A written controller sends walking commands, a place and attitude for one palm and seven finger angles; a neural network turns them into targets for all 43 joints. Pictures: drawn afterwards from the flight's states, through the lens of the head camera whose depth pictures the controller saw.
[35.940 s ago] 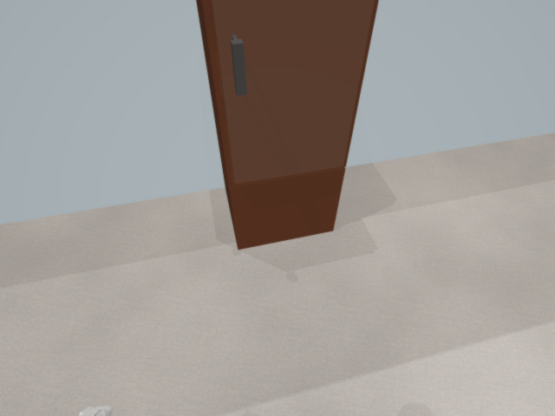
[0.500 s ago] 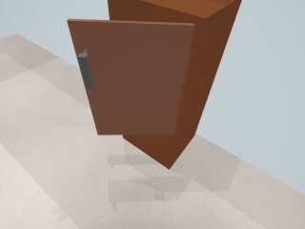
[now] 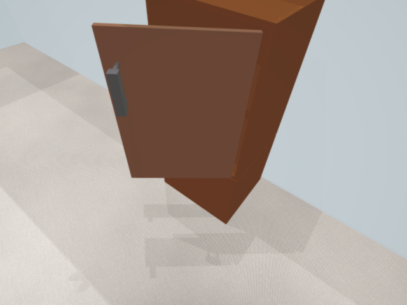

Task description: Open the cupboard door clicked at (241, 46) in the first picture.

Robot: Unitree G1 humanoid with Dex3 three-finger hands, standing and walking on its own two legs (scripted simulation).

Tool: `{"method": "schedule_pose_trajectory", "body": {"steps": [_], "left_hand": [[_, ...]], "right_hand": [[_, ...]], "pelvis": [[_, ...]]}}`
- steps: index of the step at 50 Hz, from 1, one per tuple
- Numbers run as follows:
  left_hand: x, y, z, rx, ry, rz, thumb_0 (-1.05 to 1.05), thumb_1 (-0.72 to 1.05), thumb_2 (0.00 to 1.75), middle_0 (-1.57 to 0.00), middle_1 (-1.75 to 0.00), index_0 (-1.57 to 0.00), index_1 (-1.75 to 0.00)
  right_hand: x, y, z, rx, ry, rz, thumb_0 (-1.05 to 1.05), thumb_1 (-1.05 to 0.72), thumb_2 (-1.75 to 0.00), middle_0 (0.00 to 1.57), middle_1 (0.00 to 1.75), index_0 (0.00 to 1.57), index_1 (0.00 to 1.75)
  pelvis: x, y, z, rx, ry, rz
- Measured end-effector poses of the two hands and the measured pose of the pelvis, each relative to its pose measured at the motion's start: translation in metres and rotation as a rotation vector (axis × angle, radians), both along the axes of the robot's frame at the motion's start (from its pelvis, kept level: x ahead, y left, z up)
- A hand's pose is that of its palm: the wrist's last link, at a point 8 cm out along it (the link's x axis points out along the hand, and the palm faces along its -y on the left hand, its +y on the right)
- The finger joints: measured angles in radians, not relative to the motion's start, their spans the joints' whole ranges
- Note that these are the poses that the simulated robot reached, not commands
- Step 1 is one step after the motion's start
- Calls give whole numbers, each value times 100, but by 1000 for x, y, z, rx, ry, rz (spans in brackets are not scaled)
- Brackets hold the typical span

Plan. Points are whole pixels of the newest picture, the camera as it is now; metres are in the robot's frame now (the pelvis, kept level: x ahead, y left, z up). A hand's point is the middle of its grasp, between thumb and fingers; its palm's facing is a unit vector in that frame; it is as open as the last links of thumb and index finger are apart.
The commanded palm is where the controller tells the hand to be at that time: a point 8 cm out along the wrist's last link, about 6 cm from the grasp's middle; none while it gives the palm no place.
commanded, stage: look again from close up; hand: left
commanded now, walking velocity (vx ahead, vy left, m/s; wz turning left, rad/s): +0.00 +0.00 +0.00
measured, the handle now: (119, 89) +0.62 +0.28 +0.09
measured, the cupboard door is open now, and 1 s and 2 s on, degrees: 39 39 39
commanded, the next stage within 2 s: shuffle to correct the standing spot in 0.30 s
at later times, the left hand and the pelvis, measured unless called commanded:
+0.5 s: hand out of the picture +0.00 +0.15 -0.18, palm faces +0.03 -0.99 -0.14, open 7.4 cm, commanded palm none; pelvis +0.02 -0.01 +0.00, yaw +0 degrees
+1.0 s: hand out of the picture +0.13 +0.22 -0.17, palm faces +0.08 -0.98 -0.17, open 7.3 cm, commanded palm none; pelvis +0.09 +0.04 +0.01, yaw +4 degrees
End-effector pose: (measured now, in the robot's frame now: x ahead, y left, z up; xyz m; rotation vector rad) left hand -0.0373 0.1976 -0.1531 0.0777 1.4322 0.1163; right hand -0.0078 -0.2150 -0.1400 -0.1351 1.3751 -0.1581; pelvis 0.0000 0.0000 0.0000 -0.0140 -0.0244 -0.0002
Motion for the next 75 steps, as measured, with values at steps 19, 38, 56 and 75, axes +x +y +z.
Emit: {"method": "schedule_pose_trajectory", "body": {"steps": [19, 38, 56, 75], "left_hand": [[24, 3, 4, 18, -23, -12, 0, 91, 90, -20, -29, -20, -30], [46, 39, -15, -2, 7, 72, 0, 91, 90, -20, -29, -20, -30], [188, 61, 11, 77, -187, 11, 1, 92, 90, -20, -29, -20, -30], [140, 58, 5, 85, -170, 46, 0, 92, 90, -20, -29, -20, -30]], "right_hand": [[7, -2, 1, 6, 19, -5, 1, -92, -90, 20, 30, 20, 30], [59, 12, 5, -61, -11, 57, 1, -91, -90, 20, 30, 20, 30], [90, 61, -7, 51, 62, 23, 0, -91, -90, 20, 30, 20, 30], [117, 17, 0, -38, -68, 83, 1, -92, -90, 20, 30, 20, 30]], "pelvis": [[10, -4, 2, 4, 5, -1], [54, 27, -9, -8, 14, 51], [99, 35, -1, 24, 1, 70], [70, 25, -4, 32, -5, 65]]}}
